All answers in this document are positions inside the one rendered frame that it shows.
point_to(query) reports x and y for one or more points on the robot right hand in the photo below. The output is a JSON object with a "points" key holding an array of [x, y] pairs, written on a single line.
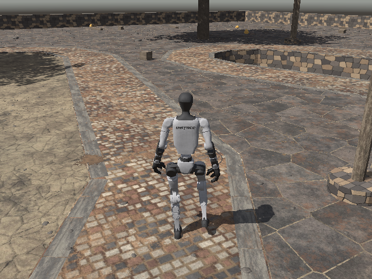
{"points": [[216, 174]]}

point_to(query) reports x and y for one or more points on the robot left upper arm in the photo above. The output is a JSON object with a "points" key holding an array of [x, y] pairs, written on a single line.
{"points": [[168, 122]]}

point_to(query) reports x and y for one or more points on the right robot forearm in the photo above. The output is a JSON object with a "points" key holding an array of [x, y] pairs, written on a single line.
{"points": [[213, 157]]}

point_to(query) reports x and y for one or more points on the right robot thigh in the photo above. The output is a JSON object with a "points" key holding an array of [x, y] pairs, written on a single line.
{"points": [[200, 171]]}

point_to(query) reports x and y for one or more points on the robot left hand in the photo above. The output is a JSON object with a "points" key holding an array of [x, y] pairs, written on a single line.
{"points": [[160, 165]]}

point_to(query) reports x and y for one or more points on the robot left shin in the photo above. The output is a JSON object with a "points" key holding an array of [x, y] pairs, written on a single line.
{"points": [[175, 209]]}

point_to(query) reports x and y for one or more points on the left robot forearm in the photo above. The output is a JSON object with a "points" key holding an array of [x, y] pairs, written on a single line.
{"points": [[158, 154]]}

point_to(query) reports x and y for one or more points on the robot right upper arm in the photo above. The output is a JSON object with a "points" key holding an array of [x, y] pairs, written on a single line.
{"points": [[206, 133]]}

